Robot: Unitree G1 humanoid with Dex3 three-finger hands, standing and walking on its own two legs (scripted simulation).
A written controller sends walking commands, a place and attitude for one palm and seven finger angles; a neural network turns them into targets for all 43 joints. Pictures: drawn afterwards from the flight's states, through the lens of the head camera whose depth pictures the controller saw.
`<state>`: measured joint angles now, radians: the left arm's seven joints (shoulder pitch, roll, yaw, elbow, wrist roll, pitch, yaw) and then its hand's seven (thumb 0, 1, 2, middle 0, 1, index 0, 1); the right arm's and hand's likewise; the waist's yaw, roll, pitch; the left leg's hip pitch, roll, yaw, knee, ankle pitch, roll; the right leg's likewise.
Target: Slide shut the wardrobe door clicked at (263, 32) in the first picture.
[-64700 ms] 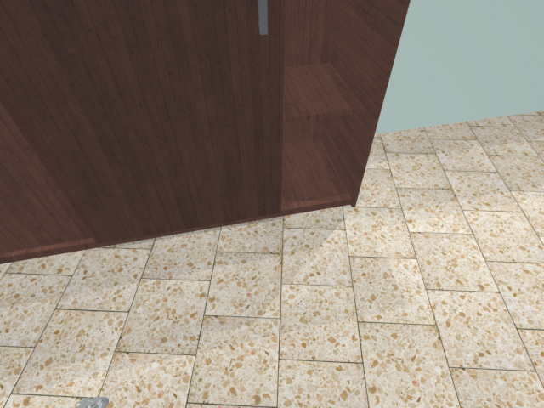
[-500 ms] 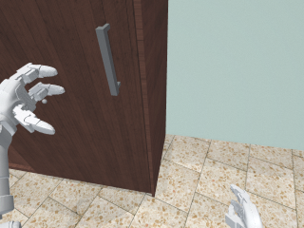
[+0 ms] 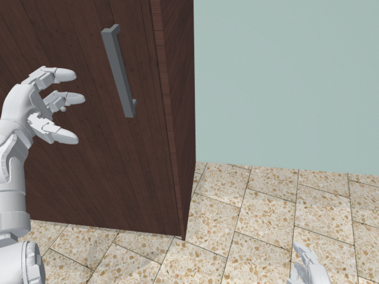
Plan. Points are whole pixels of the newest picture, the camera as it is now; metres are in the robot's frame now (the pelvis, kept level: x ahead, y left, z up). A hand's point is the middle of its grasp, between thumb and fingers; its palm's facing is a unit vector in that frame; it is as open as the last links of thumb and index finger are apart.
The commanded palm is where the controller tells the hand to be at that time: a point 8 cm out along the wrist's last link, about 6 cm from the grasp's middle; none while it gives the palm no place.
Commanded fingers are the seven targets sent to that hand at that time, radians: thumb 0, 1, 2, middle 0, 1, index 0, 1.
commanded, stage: move the hooked fingers beside the handle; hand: left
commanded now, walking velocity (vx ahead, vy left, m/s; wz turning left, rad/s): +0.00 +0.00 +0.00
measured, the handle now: (123, 74) +0.50 +0.18 +0.22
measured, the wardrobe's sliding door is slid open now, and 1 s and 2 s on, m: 0.00 0.00 0.00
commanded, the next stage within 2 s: feel for the door with the fingertips in 1.66 s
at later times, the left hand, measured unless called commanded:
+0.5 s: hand (84, 93) +0.41 +0.24 +0.23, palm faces +0.00 -1.00 -0.05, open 14.0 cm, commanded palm +0.39 +0.29 +0.23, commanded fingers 0.00 -0.50 0.30 -0.30 -1.20 -0.30 -1.20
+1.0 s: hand (92, 82) +0.45 +0.24 +0.23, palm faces -0.01 -1.00 -0.03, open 13.9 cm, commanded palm +0.43 +0.28 +0.23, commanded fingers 0.00 -0.50 0.30 -0.30 -1.20 -0.30 -1.20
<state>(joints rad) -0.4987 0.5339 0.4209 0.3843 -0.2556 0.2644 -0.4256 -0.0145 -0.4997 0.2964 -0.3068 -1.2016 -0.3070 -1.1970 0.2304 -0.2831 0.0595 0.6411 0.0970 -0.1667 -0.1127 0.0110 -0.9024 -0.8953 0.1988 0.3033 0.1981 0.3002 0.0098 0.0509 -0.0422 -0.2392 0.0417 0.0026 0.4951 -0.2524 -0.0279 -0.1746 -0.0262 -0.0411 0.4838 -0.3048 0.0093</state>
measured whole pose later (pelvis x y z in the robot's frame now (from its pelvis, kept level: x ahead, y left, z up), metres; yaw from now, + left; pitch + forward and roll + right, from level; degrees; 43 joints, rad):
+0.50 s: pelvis +0.01 +0.00 +0.00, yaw -1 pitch +1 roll +0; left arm -0.65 0.52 0.38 0.56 -0.21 0.21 -0.37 -0.01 -0.50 0.30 -0.31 -1.20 -0.31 -1.20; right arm 0.27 -0.28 0.04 0.66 0.09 -0.14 -0.11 0.01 -0.90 -0.90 0.20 0.30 0.20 0.30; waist -0.02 0.04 -0.05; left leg -0.26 0.04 0.02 0.49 -0.26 -0.02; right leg -0.19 -0.03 -0.03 0.47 -0.30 0.02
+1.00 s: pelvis +0.01 +0.01 +0.00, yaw -2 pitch +4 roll +0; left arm -0.84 0.59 0.38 0.87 -0.16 0.10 -0.38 -0.01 -0.50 0.30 -0.33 -1.22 -0.32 -1.20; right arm 0.35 -0.30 0.02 0.69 0.08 -0.10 -0.11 0.01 -0.90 -0.89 0.20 0.30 0.20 0.30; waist -0.06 0.03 -0.06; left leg -0.31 0.05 0.03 0.50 -0.26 -0.02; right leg -0.25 -0.02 -0.01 0.47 -0.29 0.02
